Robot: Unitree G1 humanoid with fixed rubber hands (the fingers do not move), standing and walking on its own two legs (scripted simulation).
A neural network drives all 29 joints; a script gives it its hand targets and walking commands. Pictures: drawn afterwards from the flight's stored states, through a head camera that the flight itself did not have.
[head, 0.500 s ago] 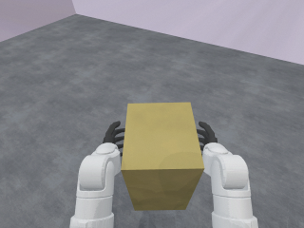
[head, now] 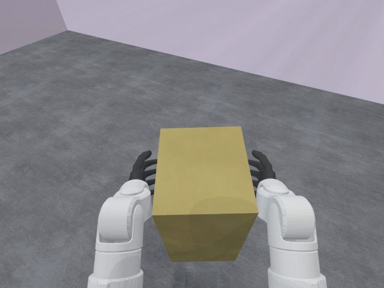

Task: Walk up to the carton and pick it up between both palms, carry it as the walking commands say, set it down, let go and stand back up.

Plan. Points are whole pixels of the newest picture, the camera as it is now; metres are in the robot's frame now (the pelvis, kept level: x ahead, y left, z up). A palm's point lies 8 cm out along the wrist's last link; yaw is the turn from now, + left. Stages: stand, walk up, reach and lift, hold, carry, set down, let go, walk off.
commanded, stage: carry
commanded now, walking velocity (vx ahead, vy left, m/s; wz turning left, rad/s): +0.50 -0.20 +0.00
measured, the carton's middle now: (201, 202) +0.30 +0.00 +0.05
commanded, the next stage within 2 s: none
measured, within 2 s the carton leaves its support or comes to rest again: neither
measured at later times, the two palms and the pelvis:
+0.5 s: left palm (165, 93) +0.62 +0.10 +0.12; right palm (249, 91) +0.62 -0.14 +0.12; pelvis +0.32 -0.02 +0.01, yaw +0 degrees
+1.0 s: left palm (182, 51) +0.94 +0.07 +0.11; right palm (244, 48) +0.94 -0.18 +0.11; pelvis +0.64 -0.06 +0.01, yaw +1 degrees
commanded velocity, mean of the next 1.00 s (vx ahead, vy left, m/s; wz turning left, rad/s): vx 0.50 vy -0.20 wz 0.00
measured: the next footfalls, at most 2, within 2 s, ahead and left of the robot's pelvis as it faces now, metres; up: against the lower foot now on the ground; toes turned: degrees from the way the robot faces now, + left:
left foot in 0.32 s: +0.35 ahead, +0.10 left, +0.00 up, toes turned +7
right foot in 0.58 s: +0.50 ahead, -0.14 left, +0.00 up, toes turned -3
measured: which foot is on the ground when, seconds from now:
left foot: down 0.00-0.00, up 0.02-0.30, down 0.32-0.62, up 0.64-0.90, down 0.92-1.00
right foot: down 0.00-0.34, up 0.36-0.56, down 0.58-0.96, up 0.98-1.00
